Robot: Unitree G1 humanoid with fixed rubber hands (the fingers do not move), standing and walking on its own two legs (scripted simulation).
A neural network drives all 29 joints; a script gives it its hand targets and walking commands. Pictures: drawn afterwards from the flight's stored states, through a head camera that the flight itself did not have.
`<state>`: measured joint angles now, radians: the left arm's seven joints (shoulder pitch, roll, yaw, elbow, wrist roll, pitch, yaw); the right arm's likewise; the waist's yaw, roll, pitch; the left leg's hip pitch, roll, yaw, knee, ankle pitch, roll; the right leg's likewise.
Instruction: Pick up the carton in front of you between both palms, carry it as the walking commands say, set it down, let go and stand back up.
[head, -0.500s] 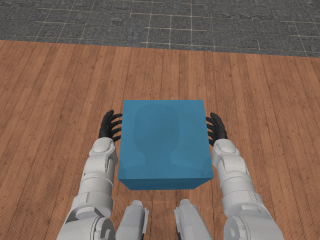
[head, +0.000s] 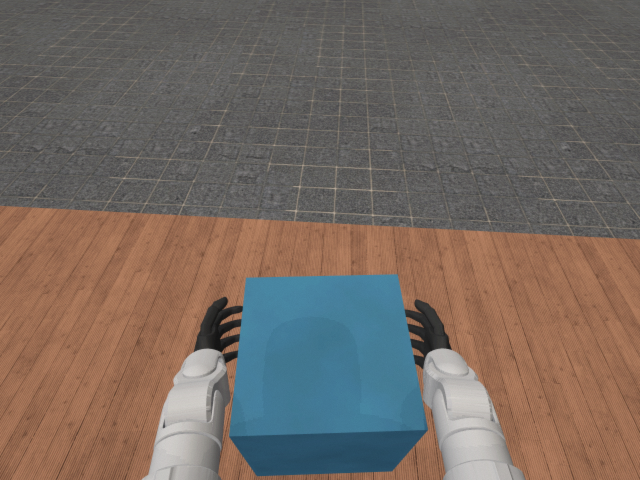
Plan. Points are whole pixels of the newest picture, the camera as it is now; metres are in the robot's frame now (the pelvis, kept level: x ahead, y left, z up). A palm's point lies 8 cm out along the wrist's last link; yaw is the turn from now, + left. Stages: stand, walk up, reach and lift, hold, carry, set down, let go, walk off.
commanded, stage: reach and lift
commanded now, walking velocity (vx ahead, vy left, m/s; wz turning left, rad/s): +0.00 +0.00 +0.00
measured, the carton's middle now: (323, 380) +0.30 +0.00 -0.08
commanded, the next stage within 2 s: hold in 1.16 s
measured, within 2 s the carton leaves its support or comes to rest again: neither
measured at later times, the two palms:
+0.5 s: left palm (201, 349) +0.29 +0.15 +0.04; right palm (445, 354) +0.28 -0.15 +0.03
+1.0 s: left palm (199, 339) +0.29 +0.15 +0.05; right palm (445, 344) +0.29 -0.15 +0.04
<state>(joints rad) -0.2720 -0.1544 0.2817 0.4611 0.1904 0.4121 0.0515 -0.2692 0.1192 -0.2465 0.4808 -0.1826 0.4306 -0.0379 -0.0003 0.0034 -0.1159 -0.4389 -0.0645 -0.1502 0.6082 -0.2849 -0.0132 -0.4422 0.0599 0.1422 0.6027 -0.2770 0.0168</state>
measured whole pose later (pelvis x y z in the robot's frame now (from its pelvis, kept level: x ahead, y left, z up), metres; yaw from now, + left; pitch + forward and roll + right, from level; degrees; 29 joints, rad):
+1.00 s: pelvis +0.00 +0.00 +0.02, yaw +0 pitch -5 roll +0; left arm -0.28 -0.16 0.25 0.30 0.28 0.66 0.00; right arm -0.26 0.15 -0.23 0.30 -0.27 0.67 0.00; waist 0.01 0.00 0.02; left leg -0.10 -0.04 -0.14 0.39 -0.21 -0.01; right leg -0.11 0.04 0.14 0.39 -0.20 0.01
